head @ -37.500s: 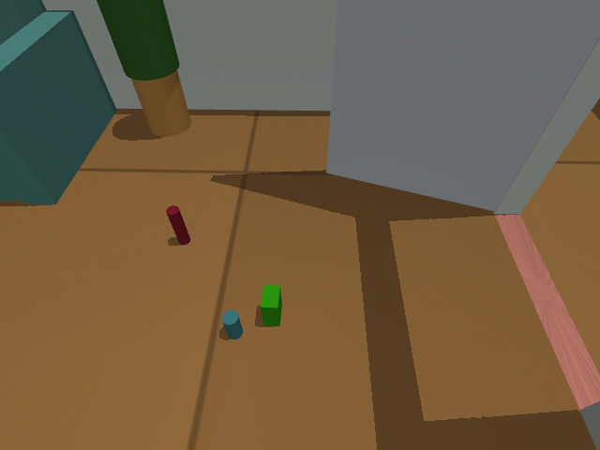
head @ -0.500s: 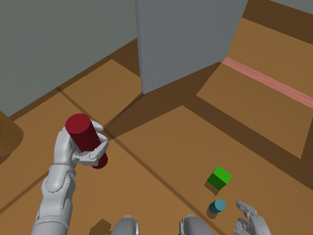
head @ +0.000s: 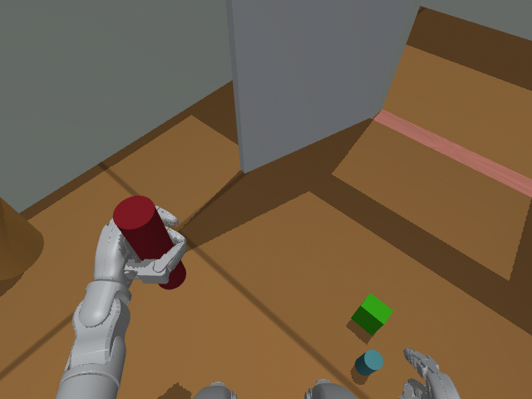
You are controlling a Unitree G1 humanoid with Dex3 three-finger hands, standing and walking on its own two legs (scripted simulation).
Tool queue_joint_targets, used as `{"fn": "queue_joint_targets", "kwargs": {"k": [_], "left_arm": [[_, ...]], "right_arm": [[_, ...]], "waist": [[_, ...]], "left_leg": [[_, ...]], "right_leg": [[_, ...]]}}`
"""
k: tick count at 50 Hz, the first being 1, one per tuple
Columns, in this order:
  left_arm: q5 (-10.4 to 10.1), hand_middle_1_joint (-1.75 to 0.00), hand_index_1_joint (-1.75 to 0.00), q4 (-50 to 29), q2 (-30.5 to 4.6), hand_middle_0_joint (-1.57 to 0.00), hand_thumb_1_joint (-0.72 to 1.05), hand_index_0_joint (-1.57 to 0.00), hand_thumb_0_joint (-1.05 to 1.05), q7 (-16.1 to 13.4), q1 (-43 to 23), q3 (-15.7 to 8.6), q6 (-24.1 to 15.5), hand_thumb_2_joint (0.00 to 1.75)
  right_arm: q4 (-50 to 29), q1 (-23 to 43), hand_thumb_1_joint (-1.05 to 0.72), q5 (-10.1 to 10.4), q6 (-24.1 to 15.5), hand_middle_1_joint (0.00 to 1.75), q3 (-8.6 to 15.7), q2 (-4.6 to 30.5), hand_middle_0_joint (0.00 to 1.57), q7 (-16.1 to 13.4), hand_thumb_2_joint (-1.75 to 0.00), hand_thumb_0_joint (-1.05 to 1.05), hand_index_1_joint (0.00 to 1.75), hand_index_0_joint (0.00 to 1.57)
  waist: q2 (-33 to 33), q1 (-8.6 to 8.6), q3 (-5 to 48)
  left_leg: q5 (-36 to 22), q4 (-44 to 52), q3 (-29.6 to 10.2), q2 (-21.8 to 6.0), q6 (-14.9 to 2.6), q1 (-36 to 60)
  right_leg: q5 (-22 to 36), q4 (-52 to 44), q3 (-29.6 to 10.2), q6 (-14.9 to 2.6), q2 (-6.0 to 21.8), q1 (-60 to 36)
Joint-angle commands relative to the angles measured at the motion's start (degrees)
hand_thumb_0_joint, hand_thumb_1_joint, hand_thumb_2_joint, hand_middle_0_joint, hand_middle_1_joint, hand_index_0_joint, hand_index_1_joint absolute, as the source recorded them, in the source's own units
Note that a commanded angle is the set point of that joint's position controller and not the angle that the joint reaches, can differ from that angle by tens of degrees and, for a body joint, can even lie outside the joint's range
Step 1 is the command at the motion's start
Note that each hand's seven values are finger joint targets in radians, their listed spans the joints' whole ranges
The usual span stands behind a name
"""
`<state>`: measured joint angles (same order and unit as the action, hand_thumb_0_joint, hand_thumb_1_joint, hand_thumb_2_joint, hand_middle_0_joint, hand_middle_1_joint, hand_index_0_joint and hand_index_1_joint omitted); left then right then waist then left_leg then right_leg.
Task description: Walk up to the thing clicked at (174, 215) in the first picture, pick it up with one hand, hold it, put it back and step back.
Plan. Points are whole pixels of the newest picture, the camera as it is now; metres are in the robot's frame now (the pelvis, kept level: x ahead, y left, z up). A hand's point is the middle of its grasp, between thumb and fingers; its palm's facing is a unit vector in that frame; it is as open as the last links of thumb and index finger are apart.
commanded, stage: hold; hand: left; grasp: from the side
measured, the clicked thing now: (156, 249) +0.33 +0.18 +0.04
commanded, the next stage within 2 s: none
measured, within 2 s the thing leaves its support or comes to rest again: neither
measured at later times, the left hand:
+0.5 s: hand (156, 242) +0.32 +0.17 +0.06, palm faces -0.03 -1.00 +0.00, open 6.8 cm
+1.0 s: hand (157, 243) +0.32 +0.16 +0.07, palm faces -0.03 -1.00 +0.00, open 6.8 cm
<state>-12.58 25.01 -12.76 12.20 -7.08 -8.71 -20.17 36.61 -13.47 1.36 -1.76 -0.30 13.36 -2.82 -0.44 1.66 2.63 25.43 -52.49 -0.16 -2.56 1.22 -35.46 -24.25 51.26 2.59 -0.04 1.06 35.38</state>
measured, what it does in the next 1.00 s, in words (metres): stands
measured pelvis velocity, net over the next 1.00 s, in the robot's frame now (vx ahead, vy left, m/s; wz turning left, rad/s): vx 0.00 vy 0.00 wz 0.00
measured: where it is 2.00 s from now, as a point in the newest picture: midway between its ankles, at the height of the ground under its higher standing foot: outside the picture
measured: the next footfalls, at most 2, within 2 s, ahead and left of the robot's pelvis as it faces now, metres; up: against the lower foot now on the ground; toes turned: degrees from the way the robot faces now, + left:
none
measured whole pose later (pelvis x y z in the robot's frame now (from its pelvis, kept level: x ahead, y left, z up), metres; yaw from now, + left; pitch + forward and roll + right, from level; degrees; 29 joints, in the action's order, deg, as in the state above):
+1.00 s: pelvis +0.00 +0.00 +0.02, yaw +0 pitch +5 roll +0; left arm -12.1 25.0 -12.2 11.4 -6.5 -7.9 -19.3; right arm 37.1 -13.4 1.5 -1.6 -0.4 13.2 -2.3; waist -0.5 1.3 1.1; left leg 22.6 -45.5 0.2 -2.1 1.1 -27.8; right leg -21.6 44.7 2.4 0.1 1.3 27.9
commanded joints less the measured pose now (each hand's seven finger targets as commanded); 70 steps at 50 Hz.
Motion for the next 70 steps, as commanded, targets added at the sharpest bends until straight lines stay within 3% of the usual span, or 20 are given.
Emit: {"fn": "queue_joint_targets", "kwargs": {"k": [1,9,10,15,16,19,21,24,30,32,35,37,46,48,51,53,56,59,66,70], "left_arm": [[-0.70,-1.40,-1.39,-12.70,-7.89,-1.32,0.46,-1.33,0.00,-0.19,-14.83,-3.26,-4.10,1.24],[-0.33,-1.40,-1.39,-11.72,-6.81,-1.31,0.47,-1.32,0.00,-0.12,-14.12,-1.71,-3.14,1.23],[-0.46,-1.40,-1.39,-14.95,-8.62,-1.30,0.48,-1.32,0.00,-0.31,-16.85,-3.14,-3.68,1.24],[-0.66,-1.39,-1.38,-14.75,-7.81,-1.30,0.46,-1.32,0.00,-0.42,-17.28,-2.61,-3.45,1.22],[-0.69,-1.39,-1.38,-10.08,-7.26,-1.30,0.44,-1.32,0.00,-0.46,-13.25,-3.25,-2.91,1.22],[0.08,-1.40,-1.39,-13.74,-8.77,-1.30,0.40,-1.31,0.00,-0.65,-15.81,-2.98,-3.09,1.22],[-0.13,-1.39,-1.38,-12.71,-6.65,-1.29,0.46,-1.31,0.00,-0.53,-13.79,-1.63,-2.64,1.21],[-0.24,-1.38,-1.37,-15.06,-8.58,-1.29,0.45,-1.30,0.00,-0.75,-16.86,-3.05,-2.98,1.21],[-0.07,-1.39,-1.37,-13.77,-7.87,-1.29,0.47,-1.31,0.00,-1.06,-15.67,-2.48,-2.87,1.21],[0.06,-1.39,-1.38,-11.60,-6.03,-1.29,0.45,-1.31,0.00,-0.71,-15.19,-0.59,-2.46,1.22],[0.06,-1.37,-1.36,-11.18,-7.77,-1.28,0.46,-1.29,0.00,-0.86,-15.96,-2.84,-2.65,1.22],[-0.09,-1.40,-1.39,-14.24,-6.98,-1.29,0.47,-1.31,0.00,-0.57,-17.31,-1.38,-3.19,1.23],[-0.24,-1.39,-1.39,-16.11,-9.02,-1.29,0.45,-1.31,0.00,-0.64,-17.03,-3.28,-3.86,1.23],[-0.08,-1.41,-1.40,-11.44,-6.26,-1.30,0.44,-1.32,0.00,-0.27,-14.54,-1.09,-3.53,1.24],[-0.64,-1.39,-1.38,-15.71,-8.40,-1.28,0.45,-1.30,0.00,-0.52,-16.38,-3.19,-4.20,1.22],[-0.08,-1.39,-1.39,-12.40,-6.28,-1.29,0.43,-1.31,0.00,-0.38,-14.48,-1.03,-3.82,1.23],[-0.33,-1.39,-1.38,-14.12,-8.26,-1.28,0.46,-1.30,0.00,-0.53,-15.71,-3.28,-4.33,1.23],[-0.10,-1.40,-1.40,-10.85,-6.51,-1.30,0.46,-1.32,0.00,-0.30,-12.47,-1.81,-3.80,1.24],[-0.21,-1.40,-1.39,-14.43,-6.20,-1.29,0.44,-1.30,0.00,-0.50,-16.12,-0.99,-3.51,1.24],[0.00,-1.38,-1.37,-13.09,-6.66,-1.28,0.44,-1.29,0.00,-0.79,-13.96,-1.83,-3.13,1.22]], "right_arm": [[-6.59,1.01,-0.89,0.01,-2.37,0.30,3.16,7.46,0.20,-0.94,-0.89,0.00,0.30,0.20],[-6.58,1.06,-0.88,-0.02,-2.17,0.30,3.12,7.60,0.20,-0.84,-0.89,0.00,0.30,0.20],[-6.46,0.86,-0.88,-0.04,-2.18,0.30,3.38,7.80,0.20,-0.78,-0.89,0.00,0.30,0.20],[-6.66,1.35,-0.88,0.02,-2.22,0.30,3.25,7.67,0.20,-0.91,-0.89,0.00,0.30,0.20],[-6.41,1.47,-0.89,0.18,-2.16,0.30,3.07,7.44,0.20,-0.85,-0.89,0.00,0.30,0.20],[-6.85,1.74,-0.89,0.15,-2.11,0.30,3.35,7.77,0.20,-0.83,-0.89,0.00,0.30,0.20],[-6.96,1.50,-0.89,0.17,-1.99,0.30,3.06,7.38,0.20,-0.77,-0.89,0.00,0.30,0.20],[-6.93,2.16,-0.88,0.20,-2.20,0.30,3.22,7.61,0.20,-0.69,-0.89,0.00,0.30,0.20],[-6.70,1.97,-0.89,0.17,-2.32,0.30,3.00,7.42,0.20,-0.62,-0.89,0.00,0.30,0.20],[-6.60,2.01,-0.88,0.09,-2.31,0.30,2.90,7.30,0.20,-0.48,-0.89,0.00,0.30,0.20],[-6.47,2.07,-0.88,0.08,-2.40,0.30,3.15,7.51,0.20,-0.48,-0.89,0.00,0.30,0.20],[-6.71,2.69,-0.88,0.02,-2.60,0.30,3.07,7.36,0.20,-0.21,-0.89,0.00,0.30,0.20],[-6.86,2.79,-0.89,0.18,-2.56,0.30,3.10,7.42,0.20,-0.21,-0.90,0.00,0.30,0.20],[-6.73,2.69,-0.89,0.13,-2.51,0.30,2.86,7.22,0.20,-0.27,-0.90,0.00,0.30,0.20],[-6.40,2.18,-0.89,0.20,-2.64,0.30,3.05,7.38,0.20,-0.36,-0.90,0.00,0.30,0.20],[-6.26,2.64,-0.89,0.06,-2.64,0.30,2.76,7.14,0.20,-0.38,-0.90,0.00,0.30,0.20],[-5.93,2.80,-0.89,0.11,-2.79,0.30,3.24,7.42,0.20,-0.36,-0.90,0.00,0.30,0.20],[-6.06,2.79,-0.89,0.09,-2.76,0.30,3.03,7.38,0.20,-0.34,-0.90,0.00,0.30,0.20],[-6.24,2.75,-0.88,0.14,-2.62,0.30,3.33,7.52,0.20,-0.40,-0.90,0.00,0.30,0.20],[-6.16,2.81,-0.89,0.10,-2.67,0.30,3.18,7.21,0.20,-0.21,-0.90,0.00,0.30,0.20]], "waist": [[-0.42,-0.06,16.16],[-0.62,0.04,14.75],[-1.64,-0.27,16.68],[-0.24,-0.18,14.92],[0.93,-0.35,13.87],[-0.77,-0.53,14.19],[-0.09,-0.41,15.01],[-1.51,-0.83,14.36],[-0.53,-0.60,13.45],[-0.23,0.03,12.20],[0.17,-0.22,12.64],[-1.19,-0.51,12.95],[-1.46,-1.25,13.91],[1.08,0.00,11.44],[-0.35,-0.95,15.90],[0.42,-0.17,12.09],[-0.71,-0.90,13.23],[1.16,-0.30,12.32],[-0.38,-0.22,13.00],[0.01,-0.67,12.48]], "left_leg": [[-13.61,7.57,0.42,2.19,-1.58,8.20],[-16.29,8.97,0.30,1.88,-1.39,9.92],[-16.95,9.03,0.23,1.94,-1.37,11.01],[-15.42,10.09,0.33,2.02,-1.42,11.27],[-15.33,10.38,0.20,1.99,-1.53,10.96],[-15.45,10.97,0.42,2.01,-1.44,11.99],[-15.89,11.41,0.34,2.03,-1.44,12.36],[-15.22,12.05,0.22,1.88,-1.19,12.83],[-15.21,12.73,0.10,1.91,-1.23,13.18],[-14.19,12.77,0.27,2.03,-1.36,12.51],[-12.94,12.94,0.41,2.00,-1.45,12.32],[-12.43,13.32,0.23,2.06,-1.26,12.84],[-14.82,13.15,0.65,2.32,-1.36,13.10],[-13.73,12.97,0.82,2.34,-1.70,12.44],[-15.92,12.77,0.78,2.37,-1.63,14.43],[-14.52,13.08,0.75,2.31,-1.59,13.43],[-14.28,13.04,0.67,2.34,-1.56,13.51],[-15.04,13.12,0.45,2.24,-1.63,13.29],[-15.81,13.29,0.38,2.12,-1.36,14.10],[-15.06,13.34,0.39,2.18,-1.48,13.51]], "right_leg": [[16.38,-8.29,-1.09,-0.40,-1.29,-9.95],[18.17,-8.80,-0.58,-0.70,-1.62,-10.67],[18.63,-8.88,-0.67,-0.70,-1.51,-11.68],[17.51,-10.12,-0.66,-0.46,-1.37,-12.40],[17.27,-10.32,-0.57,-0.41,-1.44,-12.35],[17.31,-10.74,-0.66,-0.54,-1.39,-12.59],[17.87,-11.00,-0.62,-0.54,-1.37,-13.75],[16.56,-11.19,-0.38,-0.76,-1.57,-12.84],[16.61,-11.80,-0.26,-0.68,-1.55,-14.09],[16.06,-12.26,-0.48,-0.56,-1.40,-13.19],[14.92,-12.55,-0.52,-0.55,-1.38,-12.80],[14.22,-12.44,-0.36,-0.73,-1.44,-13.31],[16.71,-12.89,-0.69,-0.49,-1.14,-14.90],[16.18,-13.37,-0.90,-0.17,-1.09,-13.59],[18.35,-13.00,-1.03,-0.21,-0.93,-16.02],[16.86,-13.19,-0.86,-0.30,-1.08,-13.89],[16.44,-13.12,-0.88,-0.37,-1.00,-14.36],[17.14,-13.00,-0.69,-0.29,-1.20,-14.47],[17.49,-13.10,-0.40,-0.54,-1.34,-14.14],[16.82,-13.32,-0.40,-0.41,-1.23,-14.49]]}}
